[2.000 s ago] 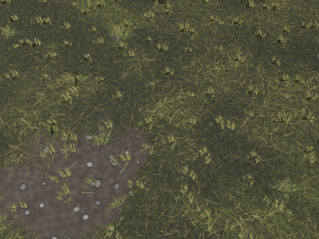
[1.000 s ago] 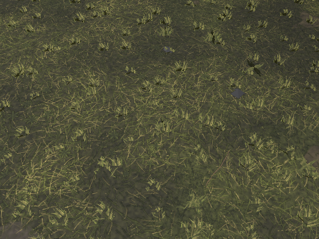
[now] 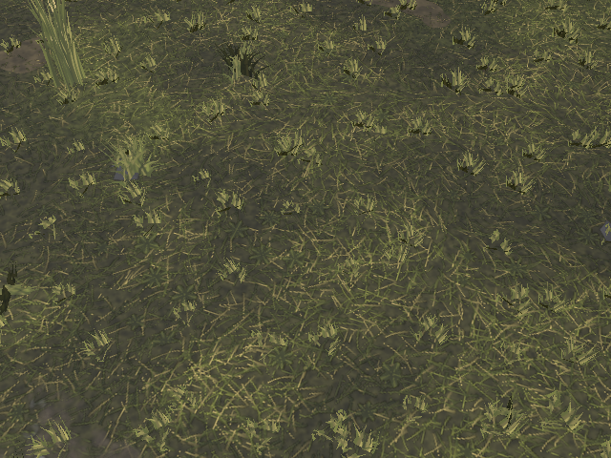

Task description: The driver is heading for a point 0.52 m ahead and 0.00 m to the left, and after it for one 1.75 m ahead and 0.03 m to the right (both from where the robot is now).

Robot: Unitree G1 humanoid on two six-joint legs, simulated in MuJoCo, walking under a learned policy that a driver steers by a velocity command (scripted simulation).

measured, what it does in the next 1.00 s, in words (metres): walks ahead: right foot, then left foot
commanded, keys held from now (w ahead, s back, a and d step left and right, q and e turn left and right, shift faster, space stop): w+q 0.30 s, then w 0.22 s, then w+e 0.48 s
